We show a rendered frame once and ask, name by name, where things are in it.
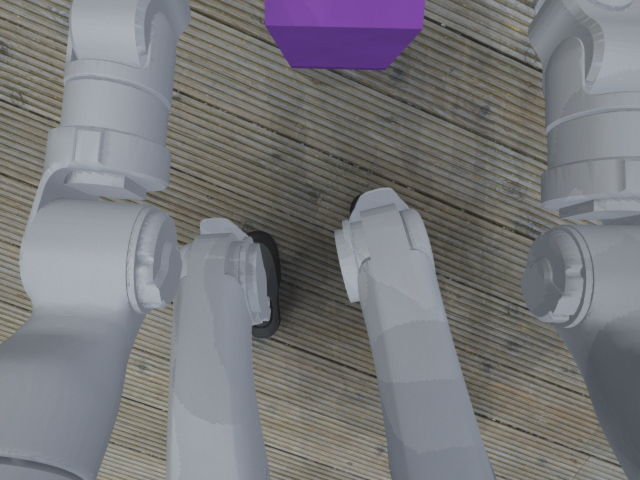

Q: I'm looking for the right robot upper arm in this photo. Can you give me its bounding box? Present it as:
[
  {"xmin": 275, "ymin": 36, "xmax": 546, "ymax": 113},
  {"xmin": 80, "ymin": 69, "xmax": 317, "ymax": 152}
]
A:
[{"xmin": 521, "ymin": 224, "xmax": 640, "ymax": 480}]

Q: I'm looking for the carton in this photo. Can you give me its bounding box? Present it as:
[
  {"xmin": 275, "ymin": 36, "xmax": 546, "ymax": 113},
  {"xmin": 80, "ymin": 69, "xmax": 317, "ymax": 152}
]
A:
[{"xmin": 265, "ymin": 0, "xmax": 425, "ymax": 70}]

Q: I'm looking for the robot right foot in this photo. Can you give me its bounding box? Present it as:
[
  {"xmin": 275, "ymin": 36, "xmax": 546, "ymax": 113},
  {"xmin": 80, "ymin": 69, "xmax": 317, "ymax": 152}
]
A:
[{"xmin": 350, "ymin": 193, "xmax": 363, "ymax": 215}]

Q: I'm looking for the robot right forearm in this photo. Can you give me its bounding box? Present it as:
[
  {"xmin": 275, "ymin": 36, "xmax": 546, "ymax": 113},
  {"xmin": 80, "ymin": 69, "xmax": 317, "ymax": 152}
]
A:
[{"xmin": 528, "ymin": 0, "xmax": 640, "ymax": 225}]

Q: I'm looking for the left robot upper arm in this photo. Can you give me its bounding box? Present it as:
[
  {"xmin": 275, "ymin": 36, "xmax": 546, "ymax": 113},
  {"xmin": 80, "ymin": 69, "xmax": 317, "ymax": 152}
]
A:
[{"xmin": 0, "ymin": 197, "xmax": 182, "ymax": 480}]

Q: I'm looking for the robot left forearm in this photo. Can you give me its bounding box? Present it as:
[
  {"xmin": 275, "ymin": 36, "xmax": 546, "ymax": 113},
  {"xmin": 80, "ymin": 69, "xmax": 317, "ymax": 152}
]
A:
[{"xmin": 19, "ymin": 0, "xmax": 191, "ymax": 296}]

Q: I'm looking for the left robot thigh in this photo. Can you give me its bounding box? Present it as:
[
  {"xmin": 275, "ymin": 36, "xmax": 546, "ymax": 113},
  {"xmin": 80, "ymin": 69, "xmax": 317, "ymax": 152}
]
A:
[{"xmin": 166, "ymin": 233, "xmax": 271, "ymax": 480}]

